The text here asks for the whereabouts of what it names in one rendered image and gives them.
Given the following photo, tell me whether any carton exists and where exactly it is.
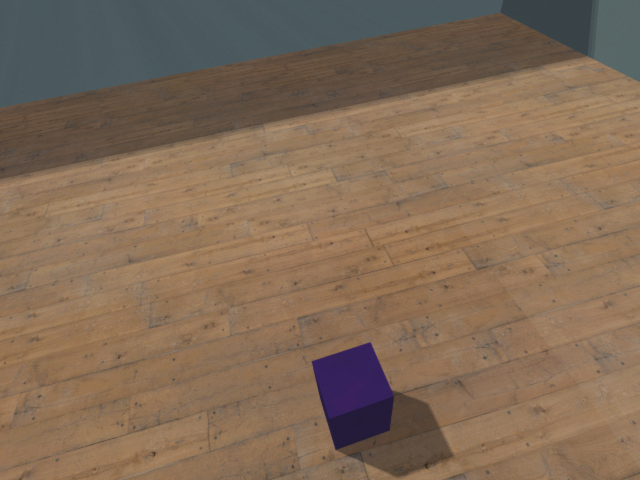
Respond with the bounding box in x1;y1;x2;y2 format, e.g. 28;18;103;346
312;342;394;450

